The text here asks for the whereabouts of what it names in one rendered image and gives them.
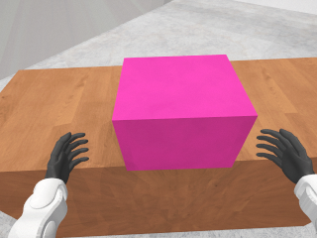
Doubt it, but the left robot hand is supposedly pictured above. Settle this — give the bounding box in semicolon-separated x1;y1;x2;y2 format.
45;132;89;184

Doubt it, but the right robot hand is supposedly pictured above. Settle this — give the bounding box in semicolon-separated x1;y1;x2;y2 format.
256;128;315;184

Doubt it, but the carton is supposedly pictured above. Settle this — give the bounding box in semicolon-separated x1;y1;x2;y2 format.
112;55;259;171

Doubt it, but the left robot forearm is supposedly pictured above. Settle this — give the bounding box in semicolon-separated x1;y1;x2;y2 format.
8;178;68;238

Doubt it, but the pedestal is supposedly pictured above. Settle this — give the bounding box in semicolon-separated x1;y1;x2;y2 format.
0;57;317;238

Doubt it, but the right robot forearm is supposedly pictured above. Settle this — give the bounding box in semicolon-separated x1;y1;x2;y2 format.
294;174;317;234

